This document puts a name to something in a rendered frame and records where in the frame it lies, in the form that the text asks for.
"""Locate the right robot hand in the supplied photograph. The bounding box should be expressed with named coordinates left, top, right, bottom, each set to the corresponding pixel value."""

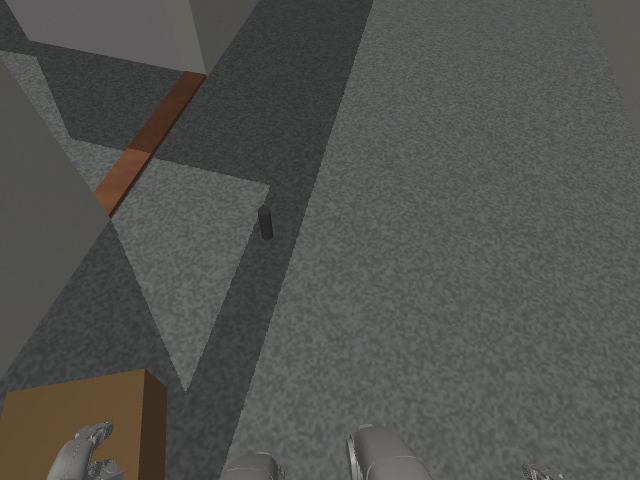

left=522, top=463, right=563, bottom=480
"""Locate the left robot hand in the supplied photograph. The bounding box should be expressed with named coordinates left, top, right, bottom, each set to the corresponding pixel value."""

left=46, top=422, right=124, bottom=480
